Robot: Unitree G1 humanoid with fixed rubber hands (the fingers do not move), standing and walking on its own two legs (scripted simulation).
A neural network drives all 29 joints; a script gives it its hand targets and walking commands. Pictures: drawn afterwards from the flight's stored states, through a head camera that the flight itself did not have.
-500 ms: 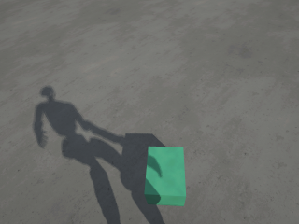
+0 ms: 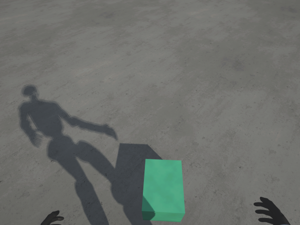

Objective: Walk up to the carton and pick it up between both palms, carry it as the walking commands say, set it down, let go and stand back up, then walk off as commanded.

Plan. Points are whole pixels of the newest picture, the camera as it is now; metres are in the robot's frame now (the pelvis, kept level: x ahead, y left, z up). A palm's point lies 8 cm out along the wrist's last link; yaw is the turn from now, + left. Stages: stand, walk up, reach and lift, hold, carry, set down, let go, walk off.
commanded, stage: walk up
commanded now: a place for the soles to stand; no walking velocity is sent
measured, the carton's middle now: (162, 189) +0.45 -0.03 -0.67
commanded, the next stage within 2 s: reach and lift in 0.96 s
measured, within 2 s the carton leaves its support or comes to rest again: neither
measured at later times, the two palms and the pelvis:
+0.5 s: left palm out of the picture +0.09 +0.33 -0.10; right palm out of the picture +0.09 -0.31 -0.09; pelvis -0.01 +0.01 +0.01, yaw -2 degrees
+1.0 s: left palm out of the picture +0.13 +0.30 -0.09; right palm out of the picture +0.09 -0.33 -0.09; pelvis -0.01 +0.00 +0.00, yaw -3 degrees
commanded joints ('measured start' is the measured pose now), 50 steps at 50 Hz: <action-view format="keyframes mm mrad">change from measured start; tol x2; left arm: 1 -15 170 32 -12 1 -4 1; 10 -39 167 30 21 6 2 -3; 25 -22 158 32 36 14 3 -7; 48 -12 163 36 6 15 6 -6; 49 -152 36 105 -345 46 51 -47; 50 -75 67 132 -362 90 111 -59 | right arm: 1 -31 -186 -37 -20 -1 -8 -4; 27 16 -187 -46 41 -9 -7 2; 48 42 -185 -51 26 -10 0 3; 49 -23 -50 -89 -325 -28 29 37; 50 42 -88 -136 -393 -37 67 55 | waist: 1 -6 53 -122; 27 -17 19 -74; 48 -19 8 -83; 49 34 -9 -29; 50 -10 8 26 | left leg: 1 96 100 -82 -102 321 48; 9 111 96 -77 -154 257 46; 20 101 92 -82 -173 152 49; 22 100 92 -79 -180 88 48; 24 94 92 -78 -183 68 47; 48 133 94 -33 -151 120 39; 49 -19 -115 43 -56 0 4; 50 0 -116 50 -56 -52 15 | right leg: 1 24 -79 53 -70 328 -60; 9 29 -82 57 -120 270 -52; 24 -21 -67 76 -144 145 -53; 48 -54 -57 115 -123 223 -67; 49 -82 99 14 -57 -8 -36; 50 -79 100 -41 -61 -28 -24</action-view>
